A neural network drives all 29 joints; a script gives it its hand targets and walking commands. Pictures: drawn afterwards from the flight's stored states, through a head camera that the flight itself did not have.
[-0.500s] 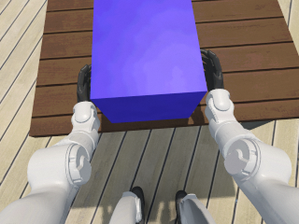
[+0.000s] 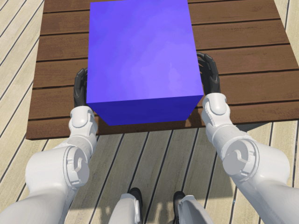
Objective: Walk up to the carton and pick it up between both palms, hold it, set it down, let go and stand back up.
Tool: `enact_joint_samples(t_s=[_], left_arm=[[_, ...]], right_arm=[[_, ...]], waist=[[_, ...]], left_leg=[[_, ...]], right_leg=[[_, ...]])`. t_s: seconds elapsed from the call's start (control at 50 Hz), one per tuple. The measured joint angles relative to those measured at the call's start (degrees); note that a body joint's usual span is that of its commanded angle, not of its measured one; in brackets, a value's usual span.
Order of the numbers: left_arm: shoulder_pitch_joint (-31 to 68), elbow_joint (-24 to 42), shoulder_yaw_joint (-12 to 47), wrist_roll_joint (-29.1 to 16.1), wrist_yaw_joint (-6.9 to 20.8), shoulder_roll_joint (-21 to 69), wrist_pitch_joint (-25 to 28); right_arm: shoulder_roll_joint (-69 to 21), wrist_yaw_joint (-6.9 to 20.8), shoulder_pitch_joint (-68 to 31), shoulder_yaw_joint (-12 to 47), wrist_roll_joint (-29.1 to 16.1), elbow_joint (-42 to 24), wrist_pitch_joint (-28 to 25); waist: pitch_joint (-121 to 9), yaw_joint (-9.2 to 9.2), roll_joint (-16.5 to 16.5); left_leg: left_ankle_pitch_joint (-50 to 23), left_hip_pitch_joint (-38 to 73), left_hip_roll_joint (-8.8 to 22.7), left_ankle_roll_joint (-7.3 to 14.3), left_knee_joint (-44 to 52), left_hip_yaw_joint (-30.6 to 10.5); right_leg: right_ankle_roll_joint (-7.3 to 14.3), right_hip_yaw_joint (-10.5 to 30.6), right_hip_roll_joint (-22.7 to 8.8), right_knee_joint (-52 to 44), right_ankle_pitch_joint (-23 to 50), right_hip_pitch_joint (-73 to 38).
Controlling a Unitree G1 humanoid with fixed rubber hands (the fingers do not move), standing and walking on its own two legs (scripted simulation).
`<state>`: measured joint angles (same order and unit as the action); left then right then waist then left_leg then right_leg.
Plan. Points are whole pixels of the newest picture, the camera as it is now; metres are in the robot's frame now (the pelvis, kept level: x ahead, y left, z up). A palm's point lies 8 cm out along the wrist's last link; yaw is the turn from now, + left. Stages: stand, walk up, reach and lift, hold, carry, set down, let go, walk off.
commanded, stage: reach and lift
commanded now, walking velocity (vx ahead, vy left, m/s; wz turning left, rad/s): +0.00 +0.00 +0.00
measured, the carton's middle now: (143, 68) +0.53 +0.03 -0.06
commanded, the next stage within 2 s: none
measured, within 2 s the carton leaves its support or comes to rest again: leaves its support in 1.88 s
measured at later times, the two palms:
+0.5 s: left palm (83, 101) +0.43 +0.20 -0.05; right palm (210, 86) +0.46 -0.14 -0.03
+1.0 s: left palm (83, 101) +0.43 +0.20 -0.05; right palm (210, 86) +0.46 -0.14 -0.04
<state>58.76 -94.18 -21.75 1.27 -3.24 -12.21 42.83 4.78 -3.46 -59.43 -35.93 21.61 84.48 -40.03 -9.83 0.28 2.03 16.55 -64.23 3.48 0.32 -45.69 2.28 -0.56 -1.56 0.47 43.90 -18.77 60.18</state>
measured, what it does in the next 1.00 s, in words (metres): stands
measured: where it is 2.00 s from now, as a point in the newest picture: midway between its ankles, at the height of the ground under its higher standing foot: (158, 217)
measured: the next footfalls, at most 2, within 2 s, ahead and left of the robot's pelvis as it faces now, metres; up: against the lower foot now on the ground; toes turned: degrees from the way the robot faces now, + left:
none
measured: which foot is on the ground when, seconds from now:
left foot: down 0.00-1.00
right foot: down 0.00-1.00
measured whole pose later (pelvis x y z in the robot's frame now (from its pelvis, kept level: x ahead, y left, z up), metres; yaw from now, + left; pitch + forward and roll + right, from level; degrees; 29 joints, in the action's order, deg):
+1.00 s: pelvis +0.00 +0.00 -0.01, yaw -1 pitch +38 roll -4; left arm 58.4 -94.5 -15.5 -3.3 -4.7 -10.9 47.6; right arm 9.3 -3.4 -62.5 -29.7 16.2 96.0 -49.6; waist -12.7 1.9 2.7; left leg 16.9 -68.8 4.5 0.4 -47.2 1.9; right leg -0.7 -1.9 1.4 43.6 -17.9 64.0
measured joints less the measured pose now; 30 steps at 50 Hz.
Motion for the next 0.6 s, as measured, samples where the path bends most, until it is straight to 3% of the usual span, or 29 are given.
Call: enact_joint_samples(t_s=[0.6], left_arm=[[-0.4, 1.3, 1.5, 0.1, -1.8, 1.9, 2.2]], right_arm=[[2.1, -0.6, 0.0, 0.8, -1.1, 3.4, -3.8]], waist=[[-1.2, 0.67, -0.7]], left_leg=[[0.2, -2.0, 0.4, 0.2, -0.8, -0.3]], right_leg=[[-0.4, -0.3, 0.4, -1.0, 0.8, 1.1]])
